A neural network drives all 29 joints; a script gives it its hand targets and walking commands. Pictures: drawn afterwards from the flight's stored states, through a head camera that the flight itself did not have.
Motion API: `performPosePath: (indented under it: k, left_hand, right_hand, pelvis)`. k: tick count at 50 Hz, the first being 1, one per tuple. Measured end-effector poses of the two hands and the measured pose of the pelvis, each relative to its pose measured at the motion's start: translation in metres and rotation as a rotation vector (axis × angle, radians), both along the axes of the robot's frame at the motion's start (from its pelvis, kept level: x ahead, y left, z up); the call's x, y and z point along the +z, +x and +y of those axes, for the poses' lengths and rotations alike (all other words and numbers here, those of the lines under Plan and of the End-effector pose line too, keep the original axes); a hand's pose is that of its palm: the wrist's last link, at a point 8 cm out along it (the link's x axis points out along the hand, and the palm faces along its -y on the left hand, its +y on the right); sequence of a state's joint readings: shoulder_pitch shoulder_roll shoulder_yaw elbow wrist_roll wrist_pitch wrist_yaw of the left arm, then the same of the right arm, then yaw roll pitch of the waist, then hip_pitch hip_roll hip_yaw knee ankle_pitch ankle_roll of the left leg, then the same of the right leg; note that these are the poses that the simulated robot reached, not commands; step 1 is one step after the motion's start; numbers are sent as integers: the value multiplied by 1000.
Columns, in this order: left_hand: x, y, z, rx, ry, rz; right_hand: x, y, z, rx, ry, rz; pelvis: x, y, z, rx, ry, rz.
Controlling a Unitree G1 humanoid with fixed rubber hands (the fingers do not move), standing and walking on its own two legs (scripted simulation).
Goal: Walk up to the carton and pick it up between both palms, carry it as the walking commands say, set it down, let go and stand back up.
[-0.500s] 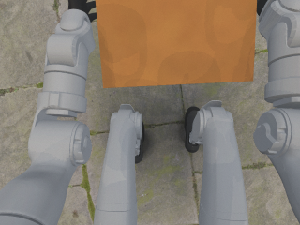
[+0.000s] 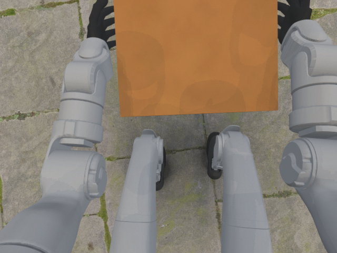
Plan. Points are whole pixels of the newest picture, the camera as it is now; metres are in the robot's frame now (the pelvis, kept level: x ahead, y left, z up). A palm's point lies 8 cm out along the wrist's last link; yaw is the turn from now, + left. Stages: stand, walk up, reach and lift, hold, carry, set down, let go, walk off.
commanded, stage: reach and lift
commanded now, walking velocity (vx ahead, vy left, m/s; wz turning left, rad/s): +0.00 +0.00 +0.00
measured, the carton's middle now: (191, 60) +0.49 -0.02 -0.12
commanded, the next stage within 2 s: none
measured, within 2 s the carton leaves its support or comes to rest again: neither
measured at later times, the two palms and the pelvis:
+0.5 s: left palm (81, 37) +0.48 +0.16 +0.03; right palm (321, 18) +0.50 -0.20 +0.02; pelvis +0.01 +0.00 +0.06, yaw +0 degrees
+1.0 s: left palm (49, 27) +0.46 +0.16 +0.10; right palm out of the picture +0.47 -0.19 +0.09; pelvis +0.02 +0.00 +0.12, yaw +0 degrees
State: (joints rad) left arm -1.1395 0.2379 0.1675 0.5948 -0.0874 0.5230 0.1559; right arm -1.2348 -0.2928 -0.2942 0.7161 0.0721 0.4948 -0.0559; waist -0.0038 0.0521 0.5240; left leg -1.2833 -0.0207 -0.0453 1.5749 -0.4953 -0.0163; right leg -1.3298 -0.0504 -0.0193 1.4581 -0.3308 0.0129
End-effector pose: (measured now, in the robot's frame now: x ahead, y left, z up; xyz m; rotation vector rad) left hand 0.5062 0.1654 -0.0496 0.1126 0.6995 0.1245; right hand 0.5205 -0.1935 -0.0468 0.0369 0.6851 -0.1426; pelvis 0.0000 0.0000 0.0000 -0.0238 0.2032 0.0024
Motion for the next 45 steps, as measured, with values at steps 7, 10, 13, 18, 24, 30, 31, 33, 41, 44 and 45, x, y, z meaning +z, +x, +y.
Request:
performPosePath:
  k: [7,10,13,18,24,30,31,33,41,44,45]
  left_hand:
    - [21,-5,0,2,1,1]
    - [30,-7,0,2,1,1]
    - [39,-10,-1,3,4,1]
    - [55,-17,-1,4,9,9]
    - [72,-25,-2,7,11,17]
    - [91,-28,-2,7,15,13]
    - [94,-29,-2,7,16,13]
    - [100,-30,-3,7,17,13]
    - [121,-39,-2,8,22,22]
    - [130,-43,-1,11,21,20]
    - [134,-44,-1,12,21,19]
  right_hand:
    - [19,-6,0,1,-1,0]
    - [28,-8,0,3,-4,1]
    - [37,-11,-1,8,-6,0]
    - [51,-17,-1,12,-8,9]
    - [67,-24,-2,17,-8,16]
    - [86,-27,-2,18,-10,11]
    - [89,-27,-2,19,-10,11]
    - [94,-29,-2,19,-10,11]
    - [114,-38,-2,21,-8,20]
    - [122,-41,-1,24,-9,19]
    - [126,-42,-1,24,-8,17]
  pelvis:
    - [16,0,1,1,1,-26]
    - [23,1,1,2,2,-35]
    - [31,2,0,2,3,-47]
    - [45,4,0,3,7,-67]
    - [61,5,-1,4,10,-90]
    - [75,6,-2,4,14,-111]
    - [78,7,-2,4,14,-115]
    - [83,8,-2,4,15,-123]
    - [104,12,-3,5,18,-153]
    - [111,14,-2,5,19,-166]
    - [114,15,-2,5,20,-172]
